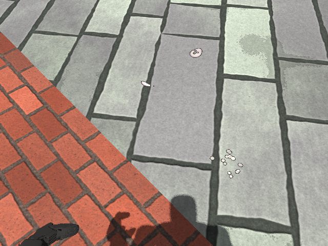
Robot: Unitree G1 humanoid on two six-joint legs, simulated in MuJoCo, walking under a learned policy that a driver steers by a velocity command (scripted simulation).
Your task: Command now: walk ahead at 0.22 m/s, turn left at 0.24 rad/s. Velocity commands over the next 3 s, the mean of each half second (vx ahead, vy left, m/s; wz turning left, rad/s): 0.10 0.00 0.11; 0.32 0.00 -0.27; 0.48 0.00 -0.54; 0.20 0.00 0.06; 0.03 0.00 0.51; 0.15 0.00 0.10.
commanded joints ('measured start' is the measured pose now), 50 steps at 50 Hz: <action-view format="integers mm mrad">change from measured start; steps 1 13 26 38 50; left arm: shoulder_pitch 210 29 108 273 373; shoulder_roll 134 95 76 135 161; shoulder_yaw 41 0 -12 28 33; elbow -15 63 168 222 152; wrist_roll -30 -26 -25 -65 -50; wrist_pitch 22 77 98 32 75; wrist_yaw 1 11 26 -14 64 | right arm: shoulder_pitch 105 -46 -85 -178 -423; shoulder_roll -149 -42 -61 -106 13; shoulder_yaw -23 3 1 -25 22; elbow -43 -41 -2 -49 -175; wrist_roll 15 -28 -16 13 -5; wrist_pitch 2 61 19 -44 -116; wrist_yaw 0 -8 -9 -7 55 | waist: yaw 106 23 67 158 132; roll -131 -116 26 31 -110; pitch -298 -128 -72 11 51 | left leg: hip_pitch -432 99 -11 -63 -352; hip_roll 49 132 148 268 72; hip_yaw -5 168 117 100 248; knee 472 -383 -394 -314 -255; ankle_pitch -61 430 334 417 551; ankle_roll -62 -39 11 75 -70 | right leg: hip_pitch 656 136 239 242 309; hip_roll -410 -191 -35 -42 -132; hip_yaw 503 150 -1 77 267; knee -86 -209 -43 -7 -307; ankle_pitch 354 -122 -197 -225 195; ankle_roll -267 -137 -20 -156 -186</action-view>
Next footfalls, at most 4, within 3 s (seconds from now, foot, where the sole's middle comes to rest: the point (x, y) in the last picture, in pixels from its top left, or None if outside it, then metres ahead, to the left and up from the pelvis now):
0.28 left None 0.13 0.14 -0.76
1.16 left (153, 222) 0.55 0.04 -0.76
1.64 right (239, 198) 0.63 -0.32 -0.76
2.14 left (185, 181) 0.73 -0.10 -0.76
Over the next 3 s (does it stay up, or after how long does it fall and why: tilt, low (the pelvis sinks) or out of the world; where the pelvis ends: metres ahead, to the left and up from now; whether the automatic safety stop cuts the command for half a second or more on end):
stays up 0.71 -0.19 0.02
